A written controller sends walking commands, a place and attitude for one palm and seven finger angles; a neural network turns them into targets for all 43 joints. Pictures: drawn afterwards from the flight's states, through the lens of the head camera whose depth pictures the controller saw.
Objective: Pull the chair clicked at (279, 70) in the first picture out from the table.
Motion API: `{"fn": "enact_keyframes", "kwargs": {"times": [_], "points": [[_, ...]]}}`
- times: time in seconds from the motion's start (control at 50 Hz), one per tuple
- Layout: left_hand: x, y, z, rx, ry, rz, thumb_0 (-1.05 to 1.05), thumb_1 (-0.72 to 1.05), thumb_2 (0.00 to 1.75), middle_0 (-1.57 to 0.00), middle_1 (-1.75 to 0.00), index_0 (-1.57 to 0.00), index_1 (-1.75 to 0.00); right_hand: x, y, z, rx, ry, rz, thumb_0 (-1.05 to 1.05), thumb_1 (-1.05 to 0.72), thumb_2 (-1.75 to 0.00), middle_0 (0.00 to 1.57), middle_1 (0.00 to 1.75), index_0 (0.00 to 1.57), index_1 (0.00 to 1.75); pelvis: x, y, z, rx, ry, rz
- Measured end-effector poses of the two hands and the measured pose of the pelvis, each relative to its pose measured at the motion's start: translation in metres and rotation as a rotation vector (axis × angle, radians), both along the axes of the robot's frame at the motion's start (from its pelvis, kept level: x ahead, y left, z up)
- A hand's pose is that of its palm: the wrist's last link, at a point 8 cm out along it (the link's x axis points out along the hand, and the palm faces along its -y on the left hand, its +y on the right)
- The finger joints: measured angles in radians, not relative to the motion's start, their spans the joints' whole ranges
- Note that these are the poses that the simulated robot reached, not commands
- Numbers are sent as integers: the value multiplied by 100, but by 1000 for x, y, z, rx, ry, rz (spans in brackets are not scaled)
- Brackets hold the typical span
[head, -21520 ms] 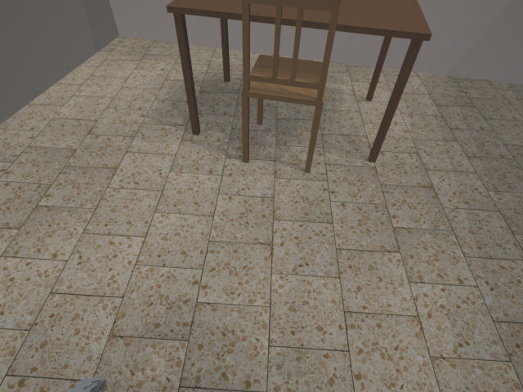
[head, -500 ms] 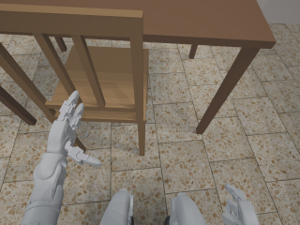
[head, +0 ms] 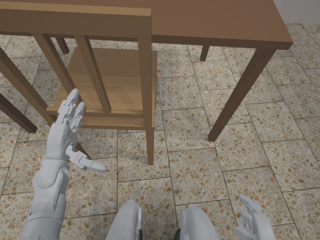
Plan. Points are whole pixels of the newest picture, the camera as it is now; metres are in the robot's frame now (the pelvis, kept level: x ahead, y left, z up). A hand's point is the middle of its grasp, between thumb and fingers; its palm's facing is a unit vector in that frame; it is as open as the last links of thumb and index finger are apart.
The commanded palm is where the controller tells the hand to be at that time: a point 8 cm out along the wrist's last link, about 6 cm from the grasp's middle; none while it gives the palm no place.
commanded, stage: aim the fingers beside a spindle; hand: left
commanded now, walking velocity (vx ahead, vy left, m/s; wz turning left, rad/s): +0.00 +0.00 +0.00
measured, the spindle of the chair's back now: (65, 79) +0.51 +0.29 +0.05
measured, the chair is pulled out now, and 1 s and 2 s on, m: -0.02 -0.02 -0.02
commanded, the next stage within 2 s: none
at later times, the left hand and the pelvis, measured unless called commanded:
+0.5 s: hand (91, 144) +0.33 +0.18 +0.03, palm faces -0.03 -1.00 -0.02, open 16.9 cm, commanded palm +0.31 +0.24 +0.04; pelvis +0.00 +0.00 +0.00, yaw +0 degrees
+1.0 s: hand (92, 137) +0.34 +0.18 +0.04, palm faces -0.02 -1.00 -0.05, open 16.9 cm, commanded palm +0.32 +0.24 +0.04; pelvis +0.00 -0.01 +0.00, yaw +0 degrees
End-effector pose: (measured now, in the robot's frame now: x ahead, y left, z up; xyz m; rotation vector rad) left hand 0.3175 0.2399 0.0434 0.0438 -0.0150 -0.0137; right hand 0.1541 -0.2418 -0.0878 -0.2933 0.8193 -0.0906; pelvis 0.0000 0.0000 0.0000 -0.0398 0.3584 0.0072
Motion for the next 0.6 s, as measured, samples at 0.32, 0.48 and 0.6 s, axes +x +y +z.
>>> {"fn": "enact_keyframes", "kwargs": {"times": [0.32, 0.48, 0.6], "points": [[-11, 0, 2, -4, 0, -3, -2, -50, 30, -6, -8, -6, -8, 9, 1, 5, 0, -12, 7, 1, -90, -90, 20, 30, 21, 30, 4, 1, 3, -1, -5, 2], [-6, 1, -13, -17, 68, -6, -1, -50, 30, -6, -8, -6, -8, 15, 2, 3, 4, -27, 17, 1, -90, -90, 20, 30, 21, 30, 2, 0, 0, -1, 2, 7], [-10, -10, -3, -11, 25, -28, -2, -50, 30, -6, -8, -6, -8, 14, 2, 4, 7, -30, 13, 1, -90, -90, 20, 30, 21, 30, 3, -1, 1, 2, -3, 2]]}}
